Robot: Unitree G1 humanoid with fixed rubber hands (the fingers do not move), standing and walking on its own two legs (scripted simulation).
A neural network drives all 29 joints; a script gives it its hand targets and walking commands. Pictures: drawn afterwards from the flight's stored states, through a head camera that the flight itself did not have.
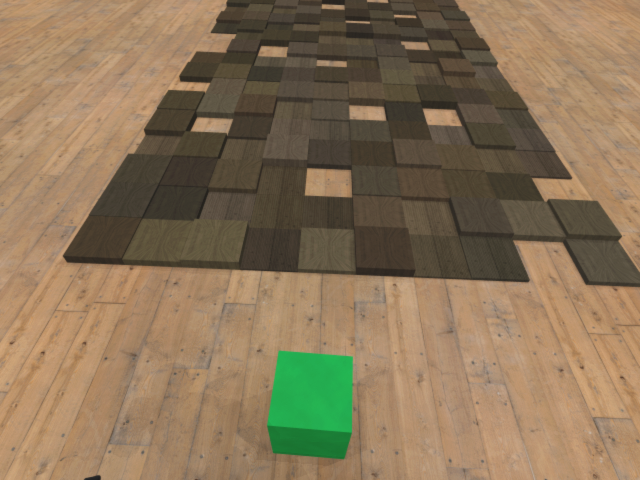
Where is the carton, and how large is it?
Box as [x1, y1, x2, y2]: [267, 351, 352, 458]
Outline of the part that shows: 279,351 267,423 273,452 343,458 351,433 352,356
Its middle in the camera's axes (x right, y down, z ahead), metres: -0.02 +0.48 +1.10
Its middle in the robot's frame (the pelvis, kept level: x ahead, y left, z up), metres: +0.46 +0.01 -0.66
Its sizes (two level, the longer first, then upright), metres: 0.210 0.200 0.250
